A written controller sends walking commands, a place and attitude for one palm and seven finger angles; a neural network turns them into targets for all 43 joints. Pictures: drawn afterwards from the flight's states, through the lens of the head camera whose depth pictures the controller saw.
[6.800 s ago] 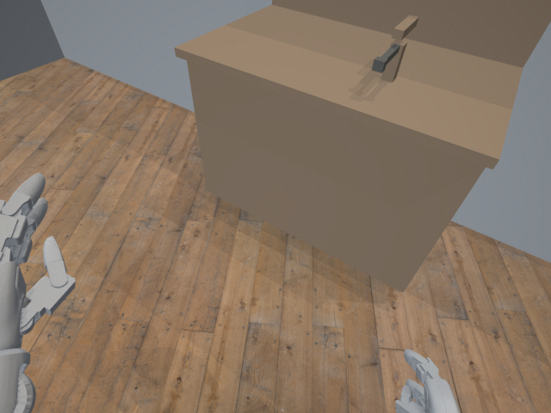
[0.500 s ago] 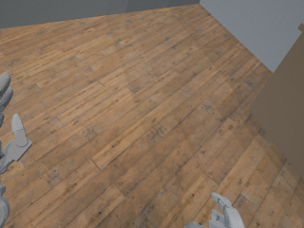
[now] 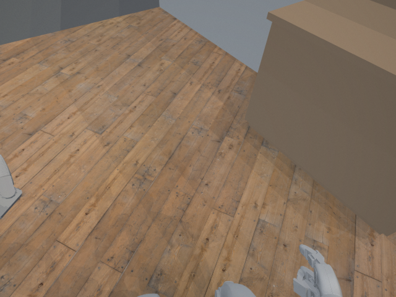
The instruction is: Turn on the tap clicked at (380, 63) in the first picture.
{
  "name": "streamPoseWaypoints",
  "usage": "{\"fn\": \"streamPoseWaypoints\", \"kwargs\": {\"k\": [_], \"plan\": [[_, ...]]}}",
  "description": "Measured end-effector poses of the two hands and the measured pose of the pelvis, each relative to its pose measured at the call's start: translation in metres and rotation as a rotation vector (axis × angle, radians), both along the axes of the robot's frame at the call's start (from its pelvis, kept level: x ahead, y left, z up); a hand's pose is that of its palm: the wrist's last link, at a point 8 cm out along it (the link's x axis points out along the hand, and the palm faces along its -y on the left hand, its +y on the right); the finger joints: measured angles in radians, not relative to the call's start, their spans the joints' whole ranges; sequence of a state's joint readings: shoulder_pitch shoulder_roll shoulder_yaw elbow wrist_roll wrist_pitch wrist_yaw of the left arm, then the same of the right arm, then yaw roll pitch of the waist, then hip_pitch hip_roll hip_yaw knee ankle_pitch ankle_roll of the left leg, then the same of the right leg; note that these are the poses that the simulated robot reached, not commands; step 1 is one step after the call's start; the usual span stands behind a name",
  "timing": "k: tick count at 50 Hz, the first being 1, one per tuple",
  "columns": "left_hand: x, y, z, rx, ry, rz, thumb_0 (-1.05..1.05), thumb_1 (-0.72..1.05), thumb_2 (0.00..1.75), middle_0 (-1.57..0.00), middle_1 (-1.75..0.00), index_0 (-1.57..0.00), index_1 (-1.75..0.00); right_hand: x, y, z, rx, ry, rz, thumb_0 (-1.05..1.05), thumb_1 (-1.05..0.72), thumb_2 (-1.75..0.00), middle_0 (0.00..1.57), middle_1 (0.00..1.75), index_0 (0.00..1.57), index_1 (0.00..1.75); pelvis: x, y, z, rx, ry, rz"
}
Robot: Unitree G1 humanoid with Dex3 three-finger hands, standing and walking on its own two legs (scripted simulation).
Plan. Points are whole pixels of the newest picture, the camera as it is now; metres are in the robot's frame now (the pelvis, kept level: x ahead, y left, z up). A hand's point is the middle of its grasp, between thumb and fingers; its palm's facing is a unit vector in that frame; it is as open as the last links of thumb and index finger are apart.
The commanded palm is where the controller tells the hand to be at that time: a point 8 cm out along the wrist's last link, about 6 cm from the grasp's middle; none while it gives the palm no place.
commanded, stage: turn to face it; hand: left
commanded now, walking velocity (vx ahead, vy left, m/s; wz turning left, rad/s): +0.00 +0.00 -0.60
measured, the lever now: out of the picture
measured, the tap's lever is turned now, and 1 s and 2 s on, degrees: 0 0 0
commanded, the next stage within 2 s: take the last steps up to it in 1.84 s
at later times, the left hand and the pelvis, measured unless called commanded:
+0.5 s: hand (153, 201) +0.22 +0.09 +0.18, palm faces +0.07 -0.82 -0.56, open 7.4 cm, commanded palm +0.17 +0.15 +0.19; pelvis -0.07 -0.07 +0.01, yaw -17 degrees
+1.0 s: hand (204, 213) +0.20 +0.02 +0.19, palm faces -0.11 -0.91 -0.41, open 7.4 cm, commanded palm +0.17 +0.08 +0.19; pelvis -0.12 -0.05 +0.01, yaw -36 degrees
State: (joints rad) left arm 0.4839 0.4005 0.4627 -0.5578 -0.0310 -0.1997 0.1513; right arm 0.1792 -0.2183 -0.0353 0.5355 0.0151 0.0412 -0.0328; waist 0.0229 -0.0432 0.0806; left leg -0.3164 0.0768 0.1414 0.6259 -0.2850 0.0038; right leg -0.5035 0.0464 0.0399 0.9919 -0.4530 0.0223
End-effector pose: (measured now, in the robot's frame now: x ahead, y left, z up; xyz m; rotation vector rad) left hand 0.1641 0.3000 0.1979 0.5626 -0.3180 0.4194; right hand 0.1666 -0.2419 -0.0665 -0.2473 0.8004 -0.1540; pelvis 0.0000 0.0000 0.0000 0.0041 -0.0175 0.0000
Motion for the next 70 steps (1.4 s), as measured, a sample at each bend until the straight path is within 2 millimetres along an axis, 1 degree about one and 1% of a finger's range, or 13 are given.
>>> {"fn": "streamPoseWaypoints", "kwargs": {"k": [6, 10, 14, 18, 24, 29, 35, 42, 48, 53, 59, 65, 70], "plan": [[0.015, -0.039, -0.003, -0.118, -0.016, -0.091, 0.02, 0.89, 0.9, -0.21, -0.3, -0.21, -0.3, -0.024, 0.021, -0.001, 0.124, -0.034, 0.009, 0.01, -0.9, -0.9, 0.2, 0.3, 0.2, 0.3, -0.015, -0.01, 0.008, -0.038, -0.01, -0.076], [0.025, -0.08, 0.008, -0.047, -0.015, -0.209, 0.02, 0.89, 0.9, -0.21, -0.3, -0.21, -0.3, -0.045, 0.015, -0.009, 0.189, -0.051, -0.014, 0.01, -0.9, -0.9, 0.2, 0.3, 0.2, 0.3, -0.027, -0.028, 0.006, -0.035, 0.006, -0.133], [0.031, -0.119, 0.011, 0.07, 0.014, -0.27, 0.02, 0.89, 0.9, -0.21, -0.3, -0.21, -0.3, -0.071, -0.016, -0.031, 0.228, -0.048, -0.069, 0.01, -0.9, -0.9, 0.2, 0.3, 0.2, 0.3, -0.041, -0.052, -0.006, -0.028, 0.015, -0.179], [0.033, -0.147, 0.009, 0.083, 0.092, -0.313, 0.02, 0.88, 0.9, -0.21, -0.3, -0.21, -0.3, -0.11, -0.06, -0.045, 0.191, 0.048, -0.173, 0.01, -0.9, -0.9, 0.2, 0.3, 0.2, 0.3, -0.053, -0.063, -0.002, -0.004, 0.016, -0.217], [0.028, -0.163, 0.004, 0.085, 0.202, -0.353, 0.02, 0.88, 0.9, -0.22, -0.3, -0.22, -0.3, -0.163, -0.112, -0.031, 0.095, 0.122, -0.338, 0.01, -0.91, -0.9, 0.2, 0.3, 0.2, 0.3, -0.064, -0.072, 0.011, 0.021, 0.024, -0.287], [0.024, -0.174, 0.01, 0.048, 0.139, -0.403, 0.02, 0.88, 0.9, -0.22, -0.3, -0.22, -0.3, -0.187, -0.131, -0.014, 0.03, 0.103, -0.397, 0.01, -0.91, -0.9, 0.19, 0.3, 0.19, 0.3, -0.071, -0.073, 0.013, 0.027, 0.025, -0.342], [0.025, -0.177, 0.01, -0.024, 0.042, -0.477, 0.02, 0.88, 0.9, -0.22, -0.3, -0.22, -0.3, -0.195, -0.125, 0.005, -0.001, 0.034, -0.421, 0.01, -0.91, -0.9, 0.19, 0.3, 0.19, 0.3, -0.08, -0.064, 0.011, 0.023, 0.037, -0.402], [0.027, -0.172, 0.003, -0.028, 0.005, -0.536, 0.02, 0.88, 0.9, -0.22, -0.3, -0.22, -0.3, -0.203, -0.087, 0.013, 0.03, -0.061, -0.44, 0.01, -0.91, -0.9, 0.19, 0.3, 0.19, 0.3, -0.096, -0.048, 0.006, 0.021, 0.008, -0.504], [0.022, -0.204, 0.009, -0.062, 0.015, -0.612, 0.02, 0.89, 0.9, -0.21, -0.3, -0.21, -0.3, -0.231, -0.058, -0.001, 0.152, -0.086, -0.469, 0.01, -0.9, -0.9, 0.2, 0.3, 0.2, 0.3, -0.111, -0.047, 0.01, -0.025, 0.002, -0.6], [0.017, -0.255, 0.006, 0.014, 0.025, -0.716, 0.02, 0.89, 0.9, -0.21, -0.3, -0.21, -0.3, -0.278, -0.061, -0.024, 0.21, -0.075, -0.539, 0.01, -0.9, -0.9, 0.2, 0.3, 0.2, 0.3, -0.136, -0.062, -0.001, -0.013, 0.006, -0.666], [-0.001, -0.306, -0.002, 0.073, 0.088, -0.853, 0.02, 0.88, 0.9, -0.21, -0.3, -0.21, -0.3, -0.361, -0.09, -0.044, 0.175, 0.034, -0.704, 0.01, -0.9, -0.9, 0.2, 0.3, 0.2, 0.3, -0.165, -0.065, -0.004, -0.003, 0.003, -0.732], [-0.021, -0.315, 0.01, 0.15, 0.101, -0.948, 0.02, 0.88, 0.9, -0.22, -0.3, -0.22, -0.3, -0.434, -0.103, -0.026, 0.087, 0.1, -0.867, 0.01, -0.91, -0.9, 0.19, 0.3, 0.19, 0.3, -0.181, -0.06, 0.003, 0.021, 0.013, -0.807], [-0.029, -0.304, 0.019, 0.112, 0.031, -0.961, 0.02, 0.88, 0.9, -0.22, -0.3, -0.22, -0.3, -0.464, -0.098, -0.011, 0.031, 0.094, -0.92, 0.01, -0.91, -0.9, 0.19, 0.3, 0.19, 0.3, -0.189, -0.05, 0.004, 0.033, 0.017, -0.859]]}}
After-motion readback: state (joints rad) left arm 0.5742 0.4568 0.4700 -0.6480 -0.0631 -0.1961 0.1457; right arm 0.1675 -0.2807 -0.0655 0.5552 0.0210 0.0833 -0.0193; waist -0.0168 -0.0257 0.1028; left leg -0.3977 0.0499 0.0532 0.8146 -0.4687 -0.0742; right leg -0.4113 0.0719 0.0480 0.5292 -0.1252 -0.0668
